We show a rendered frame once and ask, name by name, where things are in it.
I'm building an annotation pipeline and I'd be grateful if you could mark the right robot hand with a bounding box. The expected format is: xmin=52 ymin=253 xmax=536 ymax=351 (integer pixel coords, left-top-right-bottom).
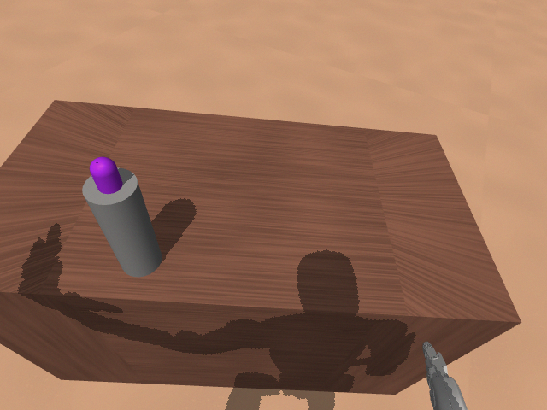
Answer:
xmin=422 ymin=341 xmax=468 ymax=410

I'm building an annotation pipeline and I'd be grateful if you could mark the bottle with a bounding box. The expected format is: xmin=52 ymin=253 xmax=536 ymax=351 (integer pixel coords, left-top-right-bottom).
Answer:
xmin=82 ymin=157 xmax=162 ymax=277

